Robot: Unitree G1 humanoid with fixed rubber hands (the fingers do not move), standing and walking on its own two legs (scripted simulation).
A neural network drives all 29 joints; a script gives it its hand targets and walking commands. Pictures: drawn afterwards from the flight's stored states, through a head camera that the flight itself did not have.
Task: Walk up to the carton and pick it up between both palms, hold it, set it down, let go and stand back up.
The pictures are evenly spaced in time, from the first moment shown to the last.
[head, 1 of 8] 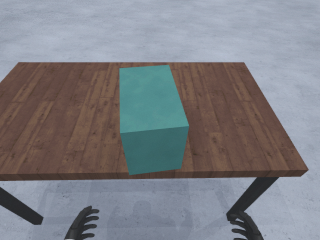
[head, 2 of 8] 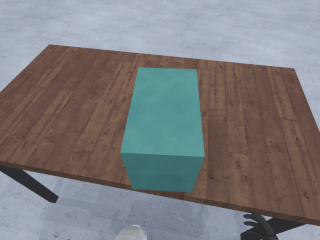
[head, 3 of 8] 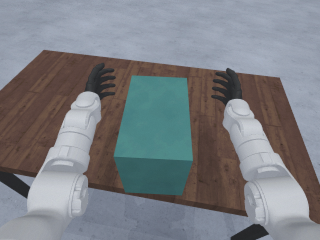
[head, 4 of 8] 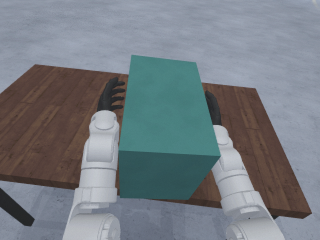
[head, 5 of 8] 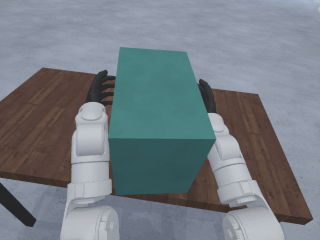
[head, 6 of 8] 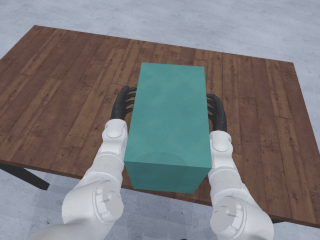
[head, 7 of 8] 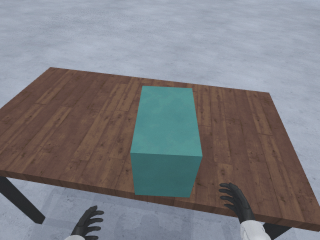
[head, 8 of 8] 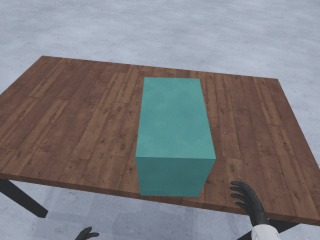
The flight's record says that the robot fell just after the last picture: no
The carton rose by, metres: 0.18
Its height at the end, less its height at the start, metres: +0.00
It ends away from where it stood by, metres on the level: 0.03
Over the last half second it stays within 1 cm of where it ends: yes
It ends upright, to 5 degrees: yes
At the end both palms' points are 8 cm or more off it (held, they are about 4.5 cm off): yes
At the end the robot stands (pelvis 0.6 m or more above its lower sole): yes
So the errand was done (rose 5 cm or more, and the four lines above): yes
